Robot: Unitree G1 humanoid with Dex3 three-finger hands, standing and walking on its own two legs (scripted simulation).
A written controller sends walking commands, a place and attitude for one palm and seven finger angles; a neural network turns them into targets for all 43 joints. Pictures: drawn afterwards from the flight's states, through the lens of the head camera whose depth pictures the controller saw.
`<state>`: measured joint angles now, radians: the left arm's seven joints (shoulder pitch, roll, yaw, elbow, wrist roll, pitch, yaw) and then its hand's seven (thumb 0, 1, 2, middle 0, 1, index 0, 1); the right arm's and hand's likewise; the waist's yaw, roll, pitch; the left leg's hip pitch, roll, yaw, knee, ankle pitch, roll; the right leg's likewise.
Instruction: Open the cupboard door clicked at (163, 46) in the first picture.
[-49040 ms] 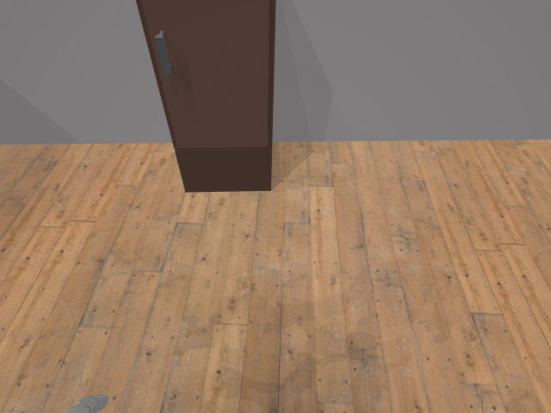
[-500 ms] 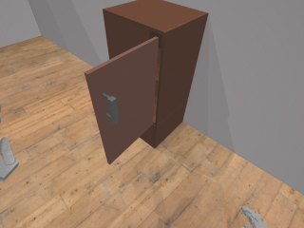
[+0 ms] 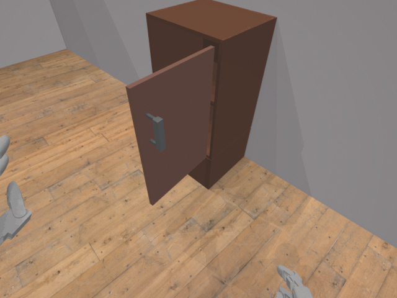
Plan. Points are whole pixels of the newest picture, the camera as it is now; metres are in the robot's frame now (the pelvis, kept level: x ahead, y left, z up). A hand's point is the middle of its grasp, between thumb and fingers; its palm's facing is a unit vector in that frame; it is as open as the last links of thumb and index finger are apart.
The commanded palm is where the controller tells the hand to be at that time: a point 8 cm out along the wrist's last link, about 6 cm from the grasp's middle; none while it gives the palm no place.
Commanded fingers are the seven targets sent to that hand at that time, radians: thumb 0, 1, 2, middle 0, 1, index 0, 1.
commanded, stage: stop stepping back and stand still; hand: left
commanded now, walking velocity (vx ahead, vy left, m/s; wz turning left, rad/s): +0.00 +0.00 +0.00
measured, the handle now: (155, 132) +0.62 +0.17 -0.04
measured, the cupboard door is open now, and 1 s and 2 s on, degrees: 93 93 93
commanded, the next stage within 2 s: let the arm hang, fingers relaxed in 0.14 s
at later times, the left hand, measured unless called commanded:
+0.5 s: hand out of the picture +0.10 +0.19 -0.16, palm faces -0.03 -0.98 -0.19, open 7.4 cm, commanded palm none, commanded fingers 0.00 0.90 0.90 -0.20 -0.30 -0.20 -0.30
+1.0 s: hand out of the picture -0.06 +0.21 -0.17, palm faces +0.05 -0.98 -0.21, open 7.4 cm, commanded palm none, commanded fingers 0.00 0.90 0.90 -0.20 -0.30 -0.20 -0.30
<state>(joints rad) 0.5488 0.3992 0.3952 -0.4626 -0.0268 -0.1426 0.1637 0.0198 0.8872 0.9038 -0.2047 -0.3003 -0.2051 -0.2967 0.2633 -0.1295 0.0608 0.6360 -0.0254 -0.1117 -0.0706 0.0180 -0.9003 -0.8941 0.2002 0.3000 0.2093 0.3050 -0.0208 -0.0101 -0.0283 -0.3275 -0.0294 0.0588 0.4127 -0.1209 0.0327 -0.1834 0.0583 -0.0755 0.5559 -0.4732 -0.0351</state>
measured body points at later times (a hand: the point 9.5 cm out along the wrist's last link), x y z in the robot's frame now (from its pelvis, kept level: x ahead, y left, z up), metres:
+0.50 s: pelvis -0.01 +0.01 -0.01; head +0.00 +0.02 +0.44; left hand +0.10 +0.24 -0.14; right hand +0.10 -0.25 -0.13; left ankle +0.04 +0.13 -0.74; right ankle -0.02 -0.06 -0.74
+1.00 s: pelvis -0.02 +0.03 +0.00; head +0.00 +0.02 +0.45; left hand -0.06 +0.26 -0.15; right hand -0.03 -0.18 -0.16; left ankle +0.04 +0.13 -0.74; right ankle -0.02 -0.06 -0.74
